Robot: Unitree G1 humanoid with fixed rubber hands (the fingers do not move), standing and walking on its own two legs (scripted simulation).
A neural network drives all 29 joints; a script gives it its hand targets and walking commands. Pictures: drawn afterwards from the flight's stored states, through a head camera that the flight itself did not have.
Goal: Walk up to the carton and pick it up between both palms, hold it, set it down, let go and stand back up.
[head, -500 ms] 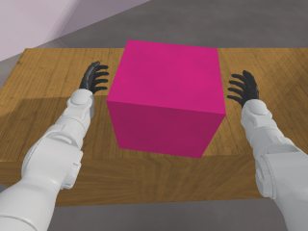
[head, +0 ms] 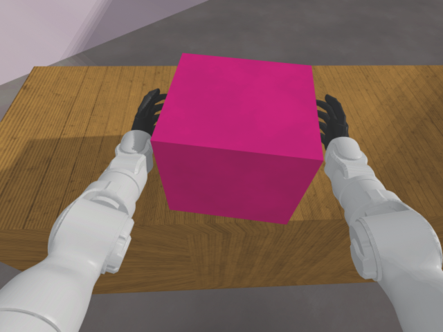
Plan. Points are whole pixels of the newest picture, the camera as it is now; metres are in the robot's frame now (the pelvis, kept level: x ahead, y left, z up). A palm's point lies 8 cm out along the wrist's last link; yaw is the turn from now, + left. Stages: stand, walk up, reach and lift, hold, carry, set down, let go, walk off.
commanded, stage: reach and lift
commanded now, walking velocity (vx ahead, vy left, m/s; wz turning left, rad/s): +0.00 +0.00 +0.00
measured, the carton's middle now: (236, 141) +0.47 -0.01 +0.04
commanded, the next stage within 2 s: none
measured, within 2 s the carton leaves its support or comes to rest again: leaves its support in 1.94 s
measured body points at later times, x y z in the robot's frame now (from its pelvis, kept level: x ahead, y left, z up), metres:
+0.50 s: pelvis +0.00 +0.00 +0.00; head +0.06 +0.01 +0.45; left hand +0.46 +0.17 +0.09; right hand +0.46 -0.19 +0.09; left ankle +0.01 +0.12 -0.74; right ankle +0.01 -0.14 -0.74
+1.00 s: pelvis +0.00 +0.00 +0.00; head +0.06 +0.01 +0.45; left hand +0.46 +0.17 +0.09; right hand +0.45 -0.19 +0.09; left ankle +0.01 +0.12 -0.74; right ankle +0.01 -0.14 -0.74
